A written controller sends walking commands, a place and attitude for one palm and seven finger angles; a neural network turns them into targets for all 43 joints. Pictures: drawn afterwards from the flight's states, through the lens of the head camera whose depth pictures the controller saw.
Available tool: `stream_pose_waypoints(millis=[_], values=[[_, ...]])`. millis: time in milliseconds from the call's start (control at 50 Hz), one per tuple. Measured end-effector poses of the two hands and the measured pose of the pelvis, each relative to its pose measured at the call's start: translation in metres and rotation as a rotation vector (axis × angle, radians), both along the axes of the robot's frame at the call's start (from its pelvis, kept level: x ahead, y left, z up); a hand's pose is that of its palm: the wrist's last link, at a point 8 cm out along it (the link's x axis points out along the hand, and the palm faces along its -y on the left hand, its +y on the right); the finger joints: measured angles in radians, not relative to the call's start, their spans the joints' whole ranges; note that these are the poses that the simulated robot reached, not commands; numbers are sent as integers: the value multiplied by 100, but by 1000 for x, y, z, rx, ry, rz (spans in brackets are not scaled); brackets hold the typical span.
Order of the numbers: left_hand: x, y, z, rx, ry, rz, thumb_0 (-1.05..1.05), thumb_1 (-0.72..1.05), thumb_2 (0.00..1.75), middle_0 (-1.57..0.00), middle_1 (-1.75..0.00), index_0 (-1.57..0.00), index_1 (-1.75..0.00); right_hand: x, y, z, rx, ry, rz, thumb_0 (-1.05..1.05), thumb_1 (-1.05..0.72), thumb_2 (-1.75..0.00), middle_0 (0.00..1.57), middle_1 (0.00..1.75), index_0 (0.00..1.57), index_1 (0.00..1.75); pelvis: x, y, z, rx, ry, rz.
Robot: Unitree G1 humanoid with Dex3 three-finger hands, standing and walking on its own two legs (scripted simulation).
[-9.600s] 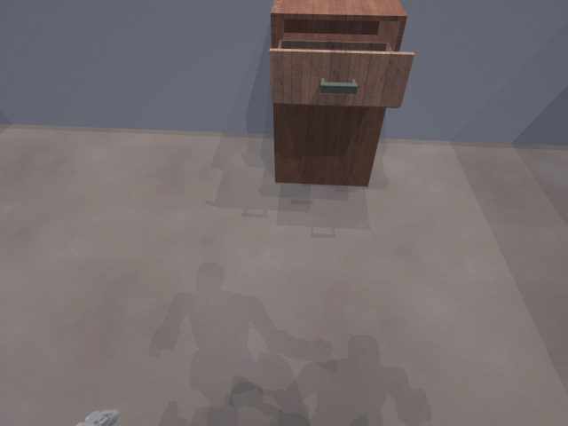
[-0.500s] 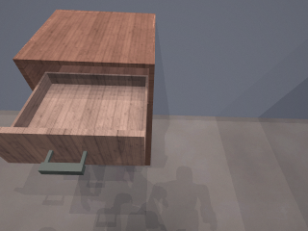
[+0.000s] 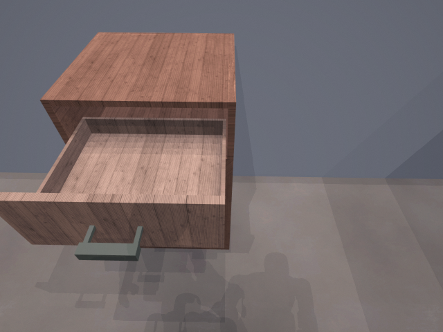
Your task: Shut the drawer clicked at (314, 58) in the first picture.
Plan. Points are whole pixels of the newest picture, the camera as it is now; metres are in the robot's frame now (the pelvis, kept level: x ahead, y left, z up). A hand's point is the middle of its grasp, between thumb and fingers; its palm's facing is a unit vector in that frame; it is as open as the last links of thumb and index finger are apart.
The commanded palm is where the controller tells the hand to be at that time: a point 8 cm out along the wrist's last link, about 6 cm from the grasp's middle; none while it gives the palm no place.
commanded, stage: look again from close up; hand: left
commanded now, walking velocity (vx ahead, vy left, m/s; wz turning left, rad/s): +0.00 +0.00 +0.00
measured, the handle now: (112, 241) +0.29 +0.24 -0.03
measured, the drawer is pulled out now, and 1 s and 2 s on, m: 0.30 0.28 0.28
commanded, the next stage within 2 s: raise the hand and make a fist in 0.24 s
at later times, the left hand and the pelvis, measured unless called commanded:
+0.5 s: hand (124, 313) +0.16 +0.18 -0.03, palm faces +0.32 -0.94 -0.15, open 7.2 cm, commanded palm +0.09 +0.23 -0.04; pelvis +0.00 -0.02 +0.00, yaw +2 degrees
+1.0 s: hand (120, 322) +0.15 +0.18 -0.01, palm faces -0.01 -1.00 -0.05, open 4.7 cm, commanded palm +0.11 +0.24 +0.00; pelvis -0.03 -0.04 -0.07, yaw +1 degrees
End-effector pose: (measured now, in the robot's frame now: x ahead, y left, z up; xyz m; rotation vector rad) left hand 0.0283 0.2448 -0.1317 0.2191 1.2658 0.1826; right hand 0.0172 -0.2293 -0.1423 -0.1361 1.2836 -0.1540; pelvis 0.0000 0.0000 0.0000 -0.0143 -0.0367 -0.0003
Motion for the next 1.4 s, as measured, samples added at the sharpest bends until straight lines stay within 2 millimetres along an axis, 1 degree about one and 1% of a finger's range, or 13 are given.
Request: stream_pose_waypoints(millis=[160, 360, 400, 480, 520, 580, 660, 760, 860, 980, 1140, 1260, 1400], values=[[-6, 6, 5, 15, 22, 3, 0, 91, 90, -20, -29, -20, -29, 17, -7, 6, -6, -23, 22, 1, -92, -90, 20, 30, 20, 30, 0, -4, 4, 14, 14, -6], [-26, -17, 1, -16, 93, 18, 0, 91, 90, -20, -29, -20, -29, 30, -28, 10, -30, -28, 28, 0, -91, -90, 20, 30, 20, 30, 5, -14, 5, 13, 16, -12], [1, -18, 19, -25, -89, 112, 1, 91, 90, -20, -30, -21, -30, 39, -32, 17, -63, -114, 22, 0, -90, -90, 20, 30, 20, 30, 6, -16, 4, 17, 20, -6], [84, -19, 99, 32, -680, 142, 2, 91, 90, -23, -32, -23, -32, 75, -38, 31, -102, -364, 2, 1, -90, -90, 20, 30, 20, 30, 6, -21, -1, 21, 32, 27], [111, -20, 127, 36, -865, 109, 1, 91, 90, -25, -35, -25, -35, 98, -40, 37, -103, -483, 1, 1, -90, -90, 20, 30, 20, 30, 3, -24, -5, 18, 52, 36], [103, -17, 116, 14, -931, 71, 0, 91, 90, -29, -39, -28, -40, 129, -42, 45, -91, -628, 16, 1, -90, -90, 20, 30, 20, 30, -4, -31, -17, 17, 112, 23], [79, -21, 102, -36, -1028, -16, 0, 91, 90, -36, -47, -35, -47, 162, -45, 48, -101, -745, 116, 1, -90, -90, 20, 30, 20, 30, -15, -40, -41, 9, 179, 22], [62, -18, 120, -11, -1240, -138, 1, 90, 90, -45, -57, -45, -57, 187, -44, 37, -106, -825, 193, 1, -90, -90, 20, 30, 20, 30, -24, -46, -68, -18, 213, 41], [76, -12, 127, -71, -1315, -204, 1, 90, 90, -55, -67, -55, -68, 184, -35, 20, -72, -844, 169, 1, -90, -90, 20, 30, 20, 30, -31, -48, -83, -34, 213, 45], [97, -15, 125, -194, -1150, -205, 1, 90, 90, -67, -80, -67, -80, 148, -31, 13, -54, -773, 81, 1, -90, -90, 20, 30, 20, 30, -29, -44, -72, -26, 201, 30], [88, 5, 146, -96, -1174, -159, 1, 90, 90, -83, -98, -83, -98, 108, -42, 12, -107, -658, 5, 1, -90, -90, 20, 30, 20, 30, -25, -33, -61, -22, 202, 15], [74, 11, 144, -117, -1166, -181, 1, 90, 90, -95, -111, -95, -111, 111, -40, 19, -137, -683, 22, 1, -90, -90, 20, 30, 20, 30, -28, -21, -62, -34, 201, 19], [72, 13, 157, -136, -1246, -192, 2, 90, 90, -109, -126, -109, -126, 135, -14, 39, -116, -797, 66, 1, -90, -90, 20, 30, 20, 30, -31, -10, -61, -45, 179, 25]])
